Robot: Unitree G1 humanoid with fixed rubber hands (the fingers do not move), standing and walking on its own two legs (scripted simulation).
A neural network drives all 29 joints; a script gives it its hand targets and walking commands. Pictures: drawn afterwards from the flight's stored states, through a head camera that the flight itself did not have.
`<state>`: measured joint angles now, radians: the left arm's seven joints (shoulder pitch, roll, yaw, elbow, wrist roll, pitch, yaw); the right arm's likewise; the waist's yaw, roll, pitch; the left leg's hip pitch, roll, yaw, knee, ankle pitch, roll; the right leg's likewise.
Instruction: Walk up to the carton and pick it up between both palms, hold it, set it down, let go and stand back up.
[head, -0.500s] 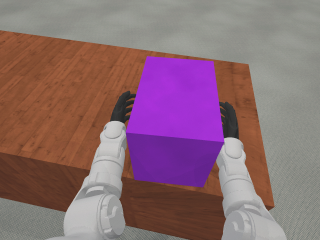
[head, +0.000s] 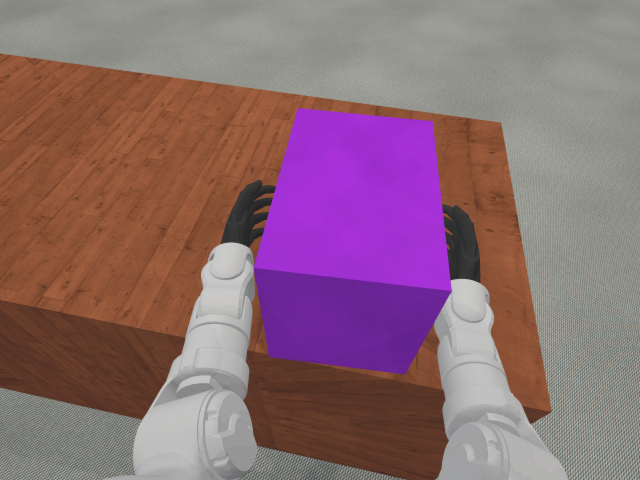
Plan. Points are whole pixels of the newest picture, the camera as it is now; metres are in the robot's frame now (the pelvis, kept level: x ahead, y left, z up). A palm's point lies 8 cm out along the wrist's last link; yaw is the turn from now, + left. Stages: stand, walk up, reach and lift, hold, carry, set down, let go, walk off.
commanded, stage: set down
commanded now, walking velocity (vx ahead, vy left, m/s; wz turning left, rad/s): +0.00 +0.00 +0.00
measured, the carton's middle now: (350, 239) +0.44 -0.01 +0.03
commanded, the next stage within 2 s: none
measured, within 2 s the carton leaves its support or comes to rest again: neither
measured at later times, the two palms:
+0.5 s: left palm (239, 241) +0.40 +0.14 +0.07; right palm (461, 269) +0.37 -0.15 +0.06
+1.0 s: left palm (231, 240) +0.42 +0.16 +0.04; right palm (458, 265) +0.40 -0.16 +0.03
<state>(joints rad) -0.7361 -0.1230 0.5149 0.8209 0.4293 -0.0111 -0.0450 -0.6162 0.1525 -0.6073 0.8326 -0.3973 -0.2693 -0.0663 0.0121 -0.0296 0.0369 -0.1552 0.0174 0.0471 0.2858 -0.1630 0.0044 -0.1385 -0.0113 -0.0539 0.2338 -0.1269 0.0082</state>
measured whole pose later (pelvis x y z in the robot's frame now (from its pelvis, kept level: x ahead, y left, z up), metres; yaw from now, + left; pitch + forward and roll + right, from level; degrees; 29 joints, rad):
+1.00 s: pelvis +0.00 +0.01 -0.02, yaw -2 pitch +16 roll -2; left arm -0.91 0.14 0.13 1.38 -0.05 -0.28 0.10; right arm -0.84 -0.11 -0.08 1.31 0.16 -0.30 -0.14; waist 0.00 0.03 -0.19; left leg -0.58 0.06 0.05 0.56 -0.26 -0.01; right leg -0.54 0.01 -0.04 0.45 -0.19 0.01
